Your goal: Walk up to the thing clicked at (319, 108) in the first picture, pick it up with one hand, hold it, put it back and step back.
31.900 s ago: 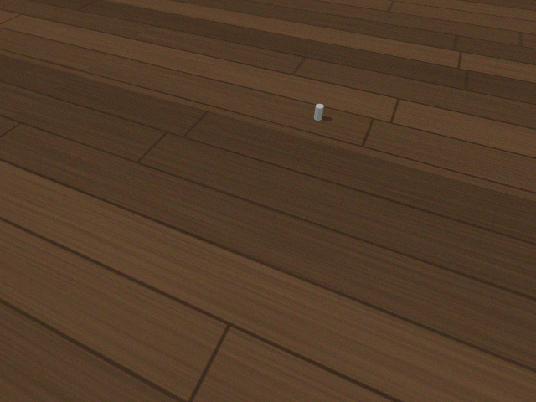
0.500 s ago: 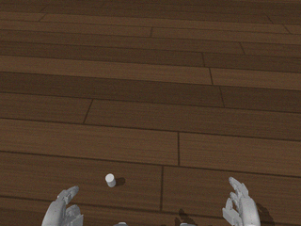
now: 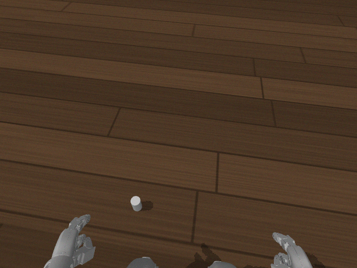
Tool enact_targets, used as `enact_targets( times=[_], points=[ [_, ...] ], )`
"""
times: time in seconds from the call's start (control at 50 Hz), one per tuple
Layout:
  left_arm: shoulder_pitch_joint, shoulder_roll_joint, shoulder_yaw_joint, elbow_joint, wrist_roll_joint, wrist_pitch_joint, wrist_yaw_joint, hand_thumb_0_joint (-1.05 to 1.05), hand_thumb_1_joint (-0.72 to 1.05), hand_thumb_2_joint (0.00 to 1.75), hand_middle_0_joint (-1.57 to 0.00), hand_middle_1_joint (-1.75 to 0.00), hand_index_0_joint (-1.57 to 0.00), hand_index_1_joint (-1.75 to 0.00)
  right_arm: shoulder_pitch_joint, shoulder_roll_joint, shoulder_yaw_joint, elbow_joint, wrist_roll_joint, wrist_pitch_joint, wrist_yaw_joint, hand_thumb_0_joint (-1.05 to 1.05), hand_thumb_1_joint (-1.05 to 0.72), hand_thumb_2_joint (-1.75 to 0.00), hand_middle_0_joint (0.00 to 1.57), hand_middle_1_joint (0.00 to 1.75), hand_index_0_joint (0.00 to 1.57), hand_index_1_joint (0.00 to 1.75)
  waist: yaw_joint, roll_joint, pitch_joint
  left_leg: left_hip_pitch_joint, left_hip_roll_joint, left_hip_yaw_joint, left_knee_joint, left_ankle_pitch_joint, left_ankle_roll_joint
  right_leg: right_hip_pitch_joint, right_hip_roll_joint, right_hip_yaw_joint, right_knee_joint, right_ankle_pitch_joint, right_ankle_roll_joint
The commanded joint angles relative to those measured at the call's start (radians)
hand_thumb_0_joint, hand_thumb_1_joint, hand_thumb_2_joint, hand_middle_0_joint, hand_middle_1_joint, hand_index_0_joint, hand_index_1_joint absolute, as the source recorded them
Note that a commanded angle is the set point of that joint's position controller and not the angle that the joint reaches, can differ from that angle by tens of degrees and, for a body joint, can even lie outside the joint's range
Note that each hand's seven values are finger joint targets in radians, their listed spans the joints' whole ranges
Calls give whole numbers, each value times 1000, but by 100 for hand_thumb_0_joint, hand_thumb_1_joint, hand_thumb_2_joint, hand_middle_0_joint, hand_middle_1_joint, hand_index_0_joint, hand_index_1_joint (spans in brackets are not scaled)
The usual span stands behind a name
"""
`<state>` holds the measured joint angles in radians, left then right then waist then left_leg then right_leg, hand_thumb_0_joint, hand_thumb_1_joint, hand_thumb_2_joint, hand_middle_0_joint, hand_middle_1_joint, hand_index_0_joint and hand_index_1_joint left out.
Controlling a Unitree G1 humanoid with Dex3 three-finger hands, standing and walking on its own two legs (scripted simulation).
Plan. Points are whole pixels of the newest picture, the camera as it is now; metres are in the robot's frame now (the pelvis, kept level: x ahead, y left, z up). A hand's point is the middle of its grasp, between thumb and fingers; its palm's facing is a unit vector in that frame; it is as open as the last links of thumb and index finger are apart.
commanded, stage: stand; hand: left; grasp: from above
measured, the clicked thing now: (136, 203) +0.49 +0.23 -0.69
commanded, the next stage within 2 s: none
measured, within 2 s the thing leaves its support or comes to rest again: neither
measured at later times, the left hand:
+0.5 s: hand out of the picture +0.04 +0.24 -0.12, palm faces +0.05 -0.94 -0.33, open 7.4 cm
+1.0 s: hand out of the picture +0.04 +0.24 -0.11, palm faces +0.05 -0.94 -0.34, open 7.4 cm
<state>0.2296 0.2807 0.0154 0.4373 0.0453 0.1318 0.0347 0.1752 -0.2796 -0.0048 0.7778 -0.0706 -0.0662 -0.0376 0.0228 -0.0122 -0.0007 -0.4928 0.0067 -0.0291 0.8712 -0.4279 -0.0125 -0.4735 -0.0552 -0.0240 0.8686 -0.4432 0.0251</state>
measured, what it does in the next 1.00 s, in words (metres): stands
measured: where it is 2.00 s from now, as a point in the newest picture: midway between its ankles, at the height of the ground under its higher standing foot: outside the picture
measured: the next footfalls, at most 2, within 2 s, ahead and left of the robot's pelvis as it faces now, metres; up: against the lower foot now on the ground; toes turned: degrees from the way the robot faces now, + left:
none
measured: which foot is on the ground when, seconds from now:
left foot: down 0.00-1.00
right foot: down 0.00-1.00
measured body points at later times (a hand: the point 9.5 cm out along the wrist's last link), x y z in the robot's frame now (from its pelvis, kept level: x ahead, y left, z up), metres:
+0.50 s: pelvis +0.00 +0.01 +0.04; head -0.01 +0.00 +0.49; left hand +0.03 +0.29 -0.10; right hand +0.07 -0.27 -0.10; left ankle +0.01 +0.13 -0.70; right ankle +0.00 -0.14 -0.70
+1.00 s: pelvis +0.00 -0.01 +0.05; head +0.00 -0.01 +0.50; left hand +0.04 +0.29 -0.09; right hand +0.06 -0.30 -0.10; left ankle +0.01 +0.13 -0.70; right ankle +0.00 -0.14 -0.70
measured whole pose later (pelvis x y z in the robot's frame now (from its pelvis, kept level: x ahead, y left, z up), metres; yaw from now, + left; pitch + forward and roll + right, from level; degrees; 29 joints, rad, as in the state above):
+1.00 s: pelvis +0.00 -0.01 +0.05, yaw +1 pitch -4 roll -1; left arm 0.15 0.30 0.03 1.15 0.02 0.00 0.02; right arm 0.16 -0.32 -0.02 1.13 -0.02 0.01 -0.01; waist 0.01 0.02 0.07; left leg -0.14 0.02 -0.05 0.40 -0.19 -0.03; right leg -0.10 -0.04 -0.06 0.37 -0.20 0.02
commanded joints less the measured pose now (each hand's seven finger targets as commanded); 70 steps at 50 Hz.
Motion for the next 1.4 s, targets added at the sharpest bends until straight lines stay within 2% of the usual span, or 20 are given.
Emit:
enact_targets(
  times=[0.0, 0.04, 0.08, 0.12, 0.18, 0.28, 0.38, 0.46, 0.5, 0.56, 0.62, 0.72, 0.8, 1.06, 1.16, 1.2, 1.26, 1.32, 1.38],
  points=[
    [-24, 146, 79, 64, 0, -97, 11, 0, 90, 90, -20, -30, -20, -30, -40, -161, -81, -46, 22, -17, 20, 0, -90, -90, 20, 30, 20, 30, 18, 25, -132, 144, 30, -59, -203, 290, 76, 132, -29, 58, -190, 233, -56],
    [-42, 147, 79, 133, 4, -110, 11, 0, 90, 90, -20, -30, -20, -30, -47, -165, -83, -18, 19, -7, 23, 0, -90, -90, 20, 30, 20, 30, 12, 38, -111, 147, 43, -79, -251, 224, 80, 145, -26, 54, -219, 182, -50],
    [-45, 147, 81, 195, 5, -122, 9, 0, 90, 90, -20, -30, -20, -30, -54, -173, -84, 6, 15, 1, 21, 0, -90, -90, 20, 30, 20, 30, 15, 53, -90, 151, 57, -98, -293, 210, 82, 171, -21, 39, -239, 180, -45],
    [-56, 152, 79, 250, 6, -132, 8, 0, 90, 90, -20, -30, -20, -30, -55, -175, -85, 29, 18, 10, 19, 0, -90, -90, 20, 30, 20, 30, 5, 35, -59, 152, 52, -95, -315, 184, 79, 188, -28, 48, -288, 182, -46],
    [-46, 161, 76, 328, 1, -142, 8, 0, 90, 90, -20, -30, -20, -30, -37, -178, -83, 73, 24, 18, 14, 0, -90, -90, 20, 30, 20, 30, -1, 18, -41, 201, 55, -93, -336, 256, 72, 214, -42, 55, -330, 248, -50],
    [-46, 175, 70, 433, -11, -147, 10, 0, 90, 90, -20, -30, -20, -30, -25, -185, -78, 144, 34, 31, 8, 0, -90, -90, 20, 30, 20, 30, -8, 21, -18, 258, 65, -94, -393, 293, 60, 263, -57, 60, -410, 267, -49],
    [-45, 176, 60, 519, -15, -141, 10, 0, 90, 90, -20, -30, -20, -30, -41, -196, -71, 192, 39, 36, 5, 0, -90, -90, 20, 30, 20, 30, -3, 57, 19, 263, 84, -117, -492, 251, 54, 318, -48, 41, -452, 261, -33],
    [-43, 189, 57, 569, -12, -142, 6, 0, 90, 90, -20, -30, -20, -30, -53, -198, -67, 222, 44, 42, 6, 0, -90, -90, 20, 30, 20, 30, 2, 45, 53, 269, 80, -116, -535, 202, 43, 328, -52, 39, -493, 234, -32],
    [-62, 196, 57, 585, -10, -144, 7, 0, 90, 90, -20, -30, -20, -30, -46, -200, -69, 234, 44, 46, 7, 0, -90, -90, 20, 30, 20, 30, -6, 25, 53, 271, 77, -110, -541, 187, 41, 333, -53, 39, -517, 201, -30],
    [-72, 201, 55, 605, -11, -147, 5, 0, 90, 90, -20, -30, -20, -30, -50, -196, -66, 248, 45, 48, 10, 0, -90, -90, 20, 30, 20, 30, -12, 21, 56, 286, 75, -100, -540, 206, 39, 335, -62, 52, -549, 213, -28],
    [-73, 205, 54, 625, -12, -148, 5, 0, 90, 90, -20, -30, -20, -30, -52, -198, -64, 262, 46, 52, 12, 0, -90, -90, 20, 30, 20, 30, -8, 16, 64, 292, 76, -102, -546, 187, 38, 332, -62, 51, -563, 179, -27],
    [-86, 217, 54, 641, -16, -151, 3, 0, 90, 90, -20, -30, -20, -30, -58, -201, -59, 272, 46, 50, 14, 0, -90, -90, 20, 30, 20, 30, -5, 13, 53, 300, 80, -100, -551, 227, 37, 355, -69, 56, -577, 210, -29],
    [-106, 228, 55, 646, -17, -150, 1, 0, 90, 90, -20, -30, -20, -30, -45, -204, -55, 284, 47, 53, 16, 0, -90, -90, 20, 30, 20, 30, -12, 6, 67, 295, 78, -92, -552, 212, 32, 344, -70, 63, -594, 170, -27],
    [-128, 237, 55, 664, -26, -153, -6, 0, 90, 90, -20, -30, -20, -30, -56, -220, -41, 302, 49, 45, 12, 0, -90, -90, 20, 30, 20, 30, -11, 29, 17, 335, 94, -85, -557, 356, 30, 398, -75, 55, -586, 328, -30],
    [-132, 233, 53, 671, -25, -150, -8, 0, 90, 90, -20, -30, -20, -30, -66, -233, -40, 305, 51, 45, 10, 0, -90, -90, 20, 30, 20, 30, -11, 24, 16, 342, 99, -83, -565, 361, 29, 394, -73, 49, -587, 327, -28],
    [-136, 228, 53, 671, -27, -152, -8, 0, 90, 90, -20, -30, -20, -30, -69, -234, -39, 306, 52, 42, 10, 0, -90, -90, 20, 30, 20, 30, -10, 28, 4, 355, 105, -83, -558, 399, 32, 406, -77, 50, -582, 361, -29],
    [-142, 234, 53, 672, -27, -151, -9, 0, 90, 90, -20, -30, -20, -30, -73, -233, -38, 307, 53, 42, 11, 0, -90, -90, 20, 30, 20, 30, -13, 18, 9, 356, 104, -85, -571, 390, 28, 398, -74, 47, -585, 342, -29],
    [-153, 233, 52, 671, -28, -150, -11, 0, 90, 90, -20, -30, -20, -30, -72, -236, -36, 311, 52, 44, 11, 0, -90, -90, 20, 30, 20, 30, -16, 25, 20, 332, 103, -82, -578, 334, 29, 403, -74, 49, -590, 311, -30],
    [-151, 236, 52, 668, -26, -152, -12, 0, 90, 90, -20, -30, -20, -30, -89, -241, -36, 307, 54, 41, 13, 0, -90, -90, 20, 30, 20, 30, -11, 26, 4, 354, 107, -83, -577, 384, 28, 400, -76, 48, -588, 340, -29]
  ],
)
